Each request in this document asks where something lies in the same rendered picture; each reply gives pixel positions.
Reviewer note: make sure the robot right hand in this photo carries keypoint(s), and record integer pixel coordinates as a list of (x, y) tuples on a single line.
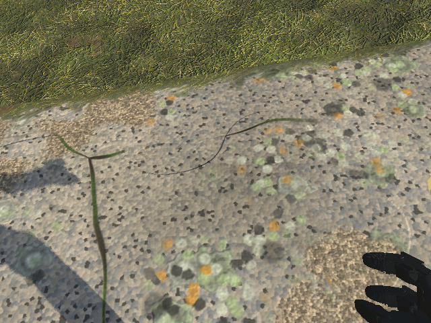
[(413, 307)]

